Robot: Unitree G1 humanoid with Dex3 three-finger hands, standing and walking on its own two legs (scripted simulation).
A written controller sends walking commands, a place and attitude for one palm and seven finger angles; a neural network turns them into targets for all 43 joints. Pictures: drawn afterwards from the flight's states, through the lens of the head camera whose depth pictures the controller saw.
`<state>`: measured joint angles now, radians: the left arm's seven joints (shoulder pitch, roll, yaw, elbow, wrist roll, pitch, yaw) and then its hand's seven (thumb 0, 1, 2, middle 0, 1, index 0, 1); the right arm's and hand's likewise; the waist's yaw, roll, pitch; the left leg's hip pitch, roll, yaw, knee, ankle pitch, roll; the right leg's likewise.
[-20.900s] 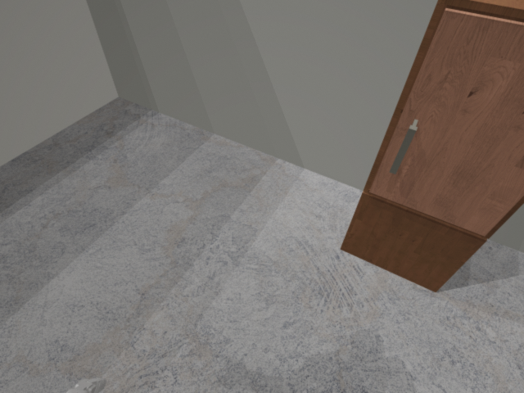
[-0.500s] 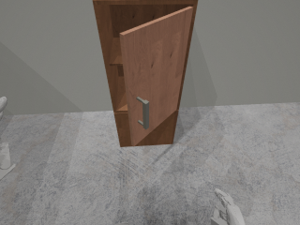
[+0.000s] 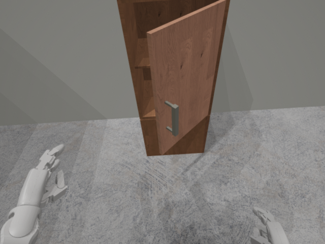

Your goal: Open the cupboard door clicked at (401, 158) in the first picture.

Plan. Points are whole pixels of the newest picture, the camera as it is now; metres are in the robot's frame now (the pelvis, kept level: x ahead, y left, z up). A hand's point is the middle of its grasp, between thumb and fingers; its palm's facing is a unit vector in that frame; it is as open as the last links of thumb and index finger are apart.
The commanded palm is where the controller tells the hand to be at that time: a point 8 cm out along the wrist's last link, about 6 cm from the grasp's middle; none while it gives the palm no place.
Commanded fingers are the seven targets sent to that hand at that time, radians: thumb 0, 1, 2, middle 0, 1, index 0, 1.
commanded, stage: let the arm hang, fingers relaxed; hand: left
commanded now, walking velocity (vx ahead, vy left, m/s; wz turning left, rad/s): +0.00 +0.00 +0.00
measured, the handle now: (171, 118) +0.60 +0.01 -0.09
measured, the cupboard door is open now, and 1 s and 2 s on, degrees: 43 43 43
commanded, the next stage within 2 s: look to check the result in 0.98 s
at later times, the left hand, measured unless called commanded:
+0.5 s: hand out of the picture -0.13 +0.19 -0.16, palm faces +0.08 -0.98 -0.20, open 7.4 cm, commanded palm none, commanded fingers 0.00 0.90 0.90 -0.20 -0.30 -0.20 -0.30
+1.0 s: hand out of the picture +0.00 +0.17 -0.16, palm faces +0.06 -0.98 -0.18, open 7.3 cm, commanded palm none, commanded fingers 0.00 0.90 0.90 -0.20 -0.30 -0.20 -0.30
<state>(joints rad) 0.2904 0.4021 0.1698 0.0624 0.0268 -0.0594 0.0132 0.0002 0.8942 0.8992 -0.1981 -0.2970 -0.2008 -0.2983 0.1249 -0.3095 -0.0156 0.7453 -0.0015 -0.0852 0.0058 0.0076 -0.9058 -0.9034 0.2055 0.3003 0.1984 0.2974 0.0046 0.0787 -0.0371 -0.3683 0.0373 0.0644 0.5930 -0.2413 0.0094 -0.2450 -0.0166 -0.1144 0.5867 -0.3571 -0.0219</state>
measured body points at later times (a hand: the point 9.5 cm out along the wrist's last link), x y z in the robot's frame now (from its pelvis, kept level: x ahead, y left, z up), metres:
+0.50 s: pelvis -0.03 +0.01 +0.01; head -0.01 +0.02 +0.46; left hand -0.13 +0.24 -0.14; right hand -0.04 -0.22 -0.15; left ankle +0.05 +0.11 -0.73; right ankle -0.03 -0.10 -0.73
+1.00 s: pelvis +0.00 +0.00 +0.01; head +0.00 +0.00 +0.46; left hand -0.01 +0.22 -0.15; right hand -0.02 -0.21 -0.15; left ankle +0.05 +0.11 -0.73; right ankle -0.03 -0.10 -0.73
